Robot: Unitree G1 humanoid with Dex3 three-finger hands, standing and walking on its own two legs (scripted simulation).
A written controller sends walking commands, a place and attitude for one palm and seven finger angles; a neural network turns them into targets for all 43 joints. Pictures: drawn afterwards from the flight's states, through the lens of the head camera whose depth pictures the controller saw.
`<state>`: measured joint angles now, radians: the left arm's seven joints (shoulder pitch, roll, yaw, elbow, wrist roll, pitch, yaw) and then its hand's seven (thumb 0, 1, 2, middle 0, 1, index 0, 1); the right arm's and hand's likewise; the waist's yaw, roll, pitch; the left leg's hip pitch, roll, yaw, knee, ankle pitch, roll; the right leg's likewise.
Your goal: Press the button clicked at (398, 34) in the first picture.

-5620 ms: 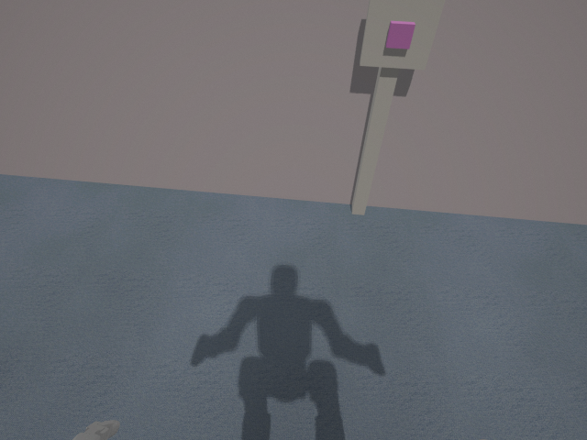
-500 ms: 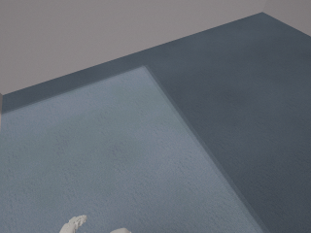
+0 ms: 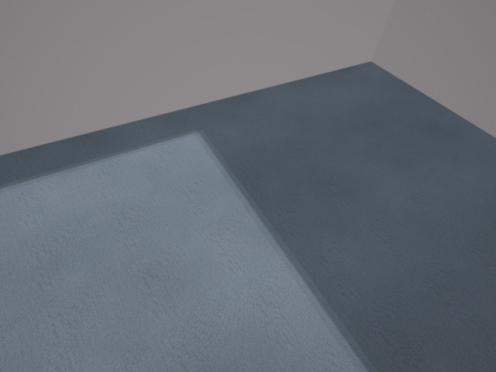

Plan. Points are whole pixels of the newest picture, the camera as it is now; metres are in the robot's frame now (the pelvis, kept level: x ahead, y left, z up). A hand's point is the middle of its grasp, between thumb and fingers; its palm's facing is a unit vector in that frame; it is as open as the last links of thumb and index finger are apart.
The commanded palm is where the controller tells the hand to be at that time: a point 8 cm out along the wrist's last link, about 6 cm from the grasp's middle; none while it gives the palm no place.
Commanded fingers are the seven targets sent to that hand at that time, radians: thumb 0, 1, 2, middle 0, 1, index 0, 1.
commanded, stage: turn to face it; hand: left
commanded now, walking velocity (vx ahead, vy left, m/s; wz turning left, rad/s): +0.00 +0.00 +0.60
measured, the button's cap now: out of the picture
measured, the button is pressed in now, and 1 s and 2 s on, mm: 0 0 0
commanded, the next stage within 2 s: none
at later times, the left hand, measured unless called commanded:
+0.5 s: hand (126, 362) +0.15 +0.23 -0.15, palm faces +0.16 -0.97 -0.21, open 7.4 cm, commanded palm none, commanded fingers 0.00 0.90 0.90 -0.20 -0.30 -0.20 -0.30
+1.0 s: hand out of the picture +0.02 +0.16 -0.14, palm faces +0.48 -0.82 -0.31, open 7.4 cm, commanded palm none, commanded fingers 0.00 0.90 0.90 -0.20 -0.30 -0.20 -0.30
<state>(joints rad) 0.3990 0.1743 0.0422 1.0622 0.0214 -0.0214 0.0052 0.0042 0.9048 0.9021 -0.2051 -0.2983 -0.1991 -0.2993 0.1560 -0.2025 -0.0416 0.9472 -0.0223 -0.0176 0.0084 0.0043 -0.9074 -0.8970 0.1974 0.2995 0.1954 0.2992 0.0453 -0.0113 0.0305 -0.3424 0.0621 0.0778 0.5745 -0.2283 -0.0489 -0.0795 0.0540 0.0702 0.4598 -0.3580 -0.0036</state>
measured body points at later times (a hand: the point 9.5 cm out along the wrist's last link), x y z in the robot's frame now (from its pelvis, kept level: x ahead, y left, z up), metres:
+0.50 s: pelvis +0.05 +0.02 +0.01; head +0.09 +0.04 +0.46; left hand +0.14 +0.28 -0.13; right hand +0.06 -0.21 -0.14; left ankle +0.06 +0.10 -0.73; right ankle +0.07 -0.13 -0.68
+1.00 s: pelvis +0.06 -0.04 +0.01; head +0.12 -0.05 +0.46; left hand -0.01 +0.21 -0.11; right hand +0.27 -0.25 -0.15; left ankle -0.03 +0.11 -0.64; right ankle +0.08 -0.12 -0.73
